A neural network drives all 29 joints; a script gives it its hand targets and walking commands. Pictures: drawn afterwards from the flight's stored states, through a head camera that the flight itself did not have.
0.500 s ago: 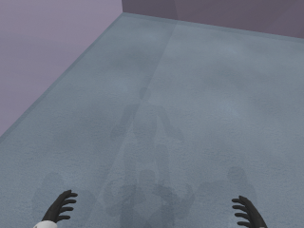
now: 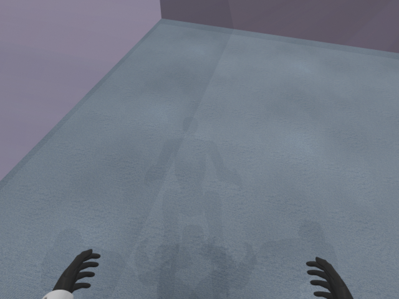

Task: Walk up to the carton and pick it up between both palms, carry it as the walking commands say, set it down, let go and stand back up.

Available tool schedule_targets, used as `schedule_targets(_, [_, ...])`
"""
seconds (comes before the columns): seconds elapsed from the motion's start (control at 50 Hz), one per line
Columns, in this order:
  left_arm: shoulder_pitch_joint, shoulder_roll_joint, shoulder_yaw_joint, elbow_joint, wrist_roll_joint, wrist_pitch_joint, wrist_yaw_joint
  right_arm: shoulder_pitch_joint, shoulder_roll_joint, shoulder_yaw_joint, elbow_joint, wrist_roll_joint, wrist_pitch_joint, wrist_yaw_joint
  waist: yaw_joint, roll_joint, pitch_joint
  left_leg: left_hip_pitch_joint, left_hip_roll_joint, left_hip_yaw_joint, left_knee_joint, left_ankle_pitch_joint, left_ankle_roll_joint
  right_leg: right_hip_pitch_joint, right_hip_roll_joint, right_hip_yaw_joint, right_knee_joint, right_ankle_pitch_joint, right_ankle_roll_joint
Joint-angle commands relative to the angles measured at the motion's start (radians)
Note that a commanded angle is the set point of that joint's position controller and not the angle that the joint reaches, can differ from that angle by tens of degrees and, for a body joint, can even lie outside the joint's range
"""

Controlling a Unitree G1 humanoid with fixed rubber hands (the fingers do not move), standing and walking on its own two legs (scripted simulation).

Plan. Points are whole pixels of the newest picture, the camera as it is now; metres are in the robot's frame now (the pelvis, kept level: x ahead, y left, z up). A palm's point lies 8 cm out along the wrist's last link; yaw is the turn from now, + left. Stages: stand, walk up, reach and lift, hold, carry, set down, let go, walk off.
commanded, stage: stand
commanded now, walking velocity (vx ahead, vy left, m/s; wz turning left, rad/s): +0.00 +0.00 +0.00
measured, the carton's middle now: out of the picture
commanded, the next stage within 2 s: walk up in 1.48 s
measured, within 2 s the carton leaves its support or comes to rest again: neither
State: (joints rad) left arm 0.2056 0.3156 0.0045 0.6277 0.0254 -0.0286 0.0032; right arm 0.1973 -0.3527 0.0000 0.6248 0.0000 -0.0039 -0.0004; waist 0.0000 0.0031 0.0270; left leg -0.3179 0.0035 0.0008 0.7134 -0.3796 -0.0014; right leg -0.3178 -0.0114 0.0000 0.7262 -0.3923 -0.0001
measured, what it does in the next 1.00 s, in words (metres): stands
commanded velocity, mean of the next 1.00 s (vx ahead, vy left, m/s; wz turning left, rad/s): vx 0.00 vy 0.00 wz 0.00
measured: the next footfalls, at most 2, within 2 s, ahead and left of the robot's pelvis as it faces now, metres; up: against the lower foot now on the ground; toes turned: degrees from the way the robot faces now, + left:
none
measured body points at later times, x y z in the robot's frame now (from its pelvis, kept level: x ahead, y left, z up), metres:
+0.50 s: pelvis -0.01 +0.00 +0.00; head -0.01 +0.00 +0.45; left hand +0.14 +0.27 -0.08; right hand +0.14 -0.29 -0.08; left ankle +0.00 +0.12 -0.72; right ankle +0.00 -0.12 -0.72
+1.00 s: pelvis -0.03 +0.00 +0.00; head -0.03 +0.00 +0.45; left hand +0.12 +0.28 -0.09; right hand +0.12 -0.29 -0.09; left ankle +0.00 +0.12 -0.72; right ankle +0.00 -0.12 -0.72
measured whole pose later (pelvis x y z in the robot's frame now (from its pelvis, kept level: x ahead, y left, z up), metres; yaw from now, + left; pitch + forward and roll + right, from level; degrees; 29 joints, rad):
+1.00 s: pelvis -0.03 +0.00 +0.00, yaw +0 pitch -3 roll +0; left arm 0.21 0.32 0.00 0.71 0.02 -0.03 0.00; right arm 0.20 -0.36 0.00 0.71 0.00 -0.01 0.00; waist 0.00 0.00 0.03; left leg -0.32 0.01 0.00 0.71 -0.34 0.00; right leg -0.32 -0.01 0.00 0.73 -0.36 0.00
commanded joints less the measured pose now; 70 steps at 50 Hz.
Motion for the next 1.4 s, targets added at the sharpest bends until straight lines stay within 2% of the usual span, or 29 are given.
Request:
schedule_targets(0.0, [-0.062, 0.240, 0.071, -0.014, -0.001, -0.042, 0.011, -0.055, -0.189, -0.073, -0.014, -0.022, -0.044, 0.000, -0.007, -0.020, -0.048, 0.021, 0.081, -0.097, -0.112, 0.230, 0.083, 0.007, -0.075, 0.118, -0.157, 0.249, -0.079])
schedule_targets(0.08, [-0.056, 0.230, 0.071, -0.015, -0.007, -0.032, 0.007, -0.062, -0.210, -0.076, -0.002, -0.018, -0.051, -0.001, 0.014, -0.004, -0.068, 0.029, 0.094, -0.101, -0.120, 0.255, 0.094, 0.025, -0.088, 0.119, -0.150, 0.260, -0.086])
schedule_targets(0.1, [-0.054, 0.237, 0.069, 0.009, -0.006, -0.033, 0.009, -0.043, -0.192, -0.074, -0.001, -0.016, -0.052, -0.003, -0.009, -0.012, -0.076, 0.036, 0.085, -0.089, -0.124, 0.248, 0.077, 0.033, -0.086, 0.114, -0.162, 0.250, -0.084])
schedule_targets(0.14, [-0.054, 0.230, 0.061, 0.011, -0.002, -0.043, 0.011, -0.055, -0.186, -0.070, 0.011, -0.020, -0.051, -0.002, -0.005, -0.038, -0.081, 0.044, 0.090, -0.106, -0.116, 0.291, 0.087, 0.034, -0.082, 0.121, -0.154, 0.269, -0.082])
schedule_targets(0.22, [-0.041, 0.235, 0.071, 0.024, -0.002, -0.035, 0.005, -0.060, -0.213, -0.073, 0.019, -0.019, -0.054, -0.005, 0.005, 0.035, -0.058, 0.042, 0.084, -0.105, -0.131, 0.280, 0.089, 0.015, -0.074, 0.111, -0.154, 0.233, -0.078])
schedule_targets(0.24, [-0.048, 0.233, 0.064, 0.010, -0.006, -0.039, 0.004, -0.054, -0.199, -0.071, 0.005, -0.013, -0.057, -0.004, -0.006, -0.007, -0.087, 0.044, 0.095, -0.121, -0.131, 0.259, 0.090, 0.046, -0.072, 0.107, -0.158, 0.242, -0.079])
schedule_targets(0.28, [-0.043, 0.222, 0.069, 0.009, -0.005, -0.042, 0.004, -0.063, -0.204, -0.072, 0.012, -0.018, -0.057, -0.005, 0.011, 0.002, -0.092, 0.049, 0.096, -0.110, -0.118, 0.289, 0.091, 0.041, -0.074, 0.112, -0.156, 0.258, -0.075])
schedule_targets(0.32, [-0.048, 0.243, 0.071, 0.027, -0.005, -0.041, 0.004, -0.047, -0.209, -0.074, 0.016, -0.016, -0.049, -0.004, -0.011, -0.027, -0.068, 0.042, 0.081, -0.092, -0.116, 0.264, 0.079, 0.026, -0.091, 0.135, -0.164, 0.253, -0.084])
schedule_targets(0.36, [-0.068, 0.237, 0.074, 0.022, -0.010, -0.033, 0.005, -0.042, -0.211, -0.070, 0.023, -0.016, -0.051, -0.003, -0.008, -0.025, -0.074, 0.049, 0.086, -0.088, -0.133, 0.264, 0.074, 0.029, -0.073, 0.104, -0.161, 0.257, -0.072])
schedule_targets(0.44, [-0.065, 0.251, 0.072, 0.037, -0.005, -0.032, 0.009, -0.068, -0.207, -0.066, 0.033, -0.014, -0.048, -0.002, -0.001, -0.013, -0.032, 0.021, 0.091, -0.117, -0.157, 0.210, 0.090, 0.006, -0.092, 0.149, -0.195, 0.186, -0.084])
schedule_targets(0.46, [-0.064, 0.241, 0.070, 0.037, -0.006, -0.036, 0.006, -0.067, -0.190, -0.065, 0.040, -0.024, -0.051, -0.003, -0.002, 0.005, -0.047, 0.022, 0.090, -0.123, -0.157, 0.192, 0.097, 0.024, -0.072, 0.112, -0.175, 0.202, -0.073])
schedule_targets(0.52, [-0.050, 0.223, 0.064, 0.049, -0.008, -0.031, 0.002, -0.075, -0.218, -0.077, 0.031, -0.019, -0.053, -0.001, 0.012, -0.035, -0.056, 0.021, 0.089, -0.105, -0.149, 0.202, 0.082, 0.036, -0.078, 0.110, -0.194, 0.203, -0.070])
schedule_targets(0.62, [-0.070, 0.251, 0.069, 0.060, -0.004, -0.036, 0.001, -0.039, -0.201, -0.069, 0.057, -0.010, -0.050, -0.001, -0.017, -0.047, -0.048, 0.047, 0.086, -0.109, -0.156, 0.200, 0.076, 0.015, -0.091, 0.133, -0.212, 0.190, -0.077])
schedule_targets(0.7, [-0.064, 0.238, 0.068, 0.072, -0.005, -0.036, 0.003, -0.071, -0.217, -0.068, 0.068, -0.020, -0.052, -0.003, -0.002, 0.012, -0.052, 0.041, 0.088, -0.112, -0.164, 0.223, 0.081, 0.017, -0.075, 0.120, -0.184, 0.204, -0.073])
schedule_targets(0.72, [-0.060, 0.227, 0.062, 0.053, -0.005, -0.037, 0.005, -0.075, -0.226, -0.072, 0.049, -0.016, -0.050, -0.003, 0.015, 0.000, -0.034, 0.011, 0.090, -0.118, -0.161, 0.201, 0.080, 0.024, -0.075, 0.122, -0.192, 0.203, -0.068])
schedule_targets(0.82, [-0.074, 0.257, 0.069, 0.070, -0.001, -0.034, 0.003, -0.065, -0.208, -0.070, 0.076, -0.007, -0.048, -0.003, -0.012, -0.049, -0.048, 0.055, 0.091, -0.106, -0.154, 0.203, 0.074, 0.005, -0.077, 0.127, -0.212, 0.211, -0.073])
schedule_targets(0.88, [-0.091, 0.236, 0.063, 0.067, -0.004, -0.029, 0.003, -0.064, -0.202, -0.057, 0.073, -0.019, -0.051, -0.003, -0.011, -0.001, -0.019, 0.028, 0.086, -0.112, -0.173, 0.169, 0.085, -0.008, -0.081, 0.132, -0.209, 0.161, -0.076])
schedule_targets(0.9, [-0.072, 0.222, 0.058, 0.068, -0.015, -0.029, 0.001, -0.078, -0.224, -0.064, 0.072, -0.015, -0.052, -0.001, 0.014, -0.001, -0.011, 0.005, 0.090, -0.134, -0.191, 0.148, 0.085, 0.004, -0.069, 0.116, -0.201, 0.145, -0.073])
schedule_targets(0.94, [-0.079, 0.252, 0.067, 0.080, -0.002, -0.027, 0.000, -0.070, -0.209, -0.061, 0.070, -0.009, -0.050, -0.003, -0.009, -0.001, -0.006, 0.003, 0.088, -0.129, -0.194, 0.130, 0.085, -0.010, -0.075, 0.133, -0.233, 0.094, -0.072])
schedule_targets(1.02, [-0.086, 0.243, 0.054, 0.082, 0.000, -0.033, -0.003, -0.080, -0.207, -0.059, 0.087, -0.018, -0.049, 0.001, -0.008, -0.039, 0.035, 0.003, 0.082, -0.131, -0.202, 0.084, 0.078, -0.035, -0.070, 0.140, -0.251, 0.065, -0.075])
schedule_targets(1.06, [-0.058, 0.247, 0.067, 0.083, 0.000, -0.039, 0.000, -0.082, -0.209, -0.058, 0.098, -0.015, -0.053, 0.002, 0.001, 0.015, 0.005, 0.012, 0.083, -0.138, -0.213, 0.082, 0.083, -0.019, -0.075, 0.152, -0.246, 0.091, -0.073])
schedule_targets(1.08, [-0.094, 0.249, 0.062, 0.082, 0.000, -0.035, 0.002, -0.090, -0.208, -0.060, 0.086, -0.010, -0.052, 0.003, -0.015, -0.032, 0.014, 0.013, 0.086, -0.126, -0.203, 0.123, 0.081, -0.028, -0.085, 0.154, -0.263, 0.110, -0.073])
schedule_targets(1.1, [-0.076, 0.249, 0.060, 0.090, -0.007, -0.036, -0.001, -0.056, -0.215, -0.062, 0.100, -0.011, -0.050, 0.004, -0.020, -0.017, -0.042, 0.044, 0.097, -0.138, -0.216, 0.116, 0.083, 0.008, -0.083, 0.132, -0.243, 0.109, -0.073])
schedule_targets(1.12, [-0.063, 0.245, 0.063, 0.090, -0.014, -0.036, 0.000, -0.080, -0.232, -0.065, 0.097, -0.016, -0.046, 0.008, 0.012, -0.010, -0.015, 0.027, 0.097, -0.131, -0.208, 0.114, 0.085, -0.008, -0.077, 0.143, -0.261, 0.092, -0.066])
schedule_targets(1.16, [-0.073, 0.252, 0.062, 0.105, -0.007, -0.037, 0.000, -0.060, -0.216, -0.062, 0.097, -0.011, -0.050, 0.002, -0.009, -0.030, -0.007, 0.023, 0.089, -0.124, -0.212, 0.128, 0.072, -0.001, -0.089, 0.149, -0.261, 0.100, -0.072])
schedule_targets(1.18, [-0.082, 0.235, 0.053, 0.096, -0.007, -0.038, 0.001, -0.070, -0.220, -0.060, 0.116, -0.017, -0.049, 0.004, 0.004, -0.047, -0.009, 0.043, 0.089, -0.123, -0.215, 0.134, 0.077, -0.010, -0.079, 0.146, -0.255, 0.120, -0.070])
schedule_targets(1.26, [-0.079, 0.252, 0.055, 0.115, -0.005, -0.031, -0.001, -0.086, -0.203, -0.059, 0.114, -0.016, -0.053, 0.006, -0.008, 0.008, 0.019, 0.015, 0.087, -0.130, -0.210, 0.117, 0.074, -0.028, -0.080, 0.145, -0.247, 0.097, -0.072])
schedule_targets(1.34, [-0.079, 0.230, 0.055, 0.108, -0.008, -0.030, -0.004, -0.100, -0.226, -0.059, 0.114, -0.015, -0.053, 0.002, 0.016, -0.002, 0.011, -0.008, 0.096, -0.150, -0.239, 0.055, 0.074, 0.000, -0.077, 0.146, -0.253, 0.056, -0.077])
schedule_targets(1.38, [-0.086, 0.238, 0.060, 0.116, -0.006, -0.031, -0.003, -0.097, -0.216, -0.050, 0.118, -0.020, -0.052, 0.002, 0.000, 0.011, 0.024, -0.002, 0.101, -0.163, -0.249, 0.062, 0.087, -0.014, -0.078, 0.161, -0.252, 0.062, -0.073])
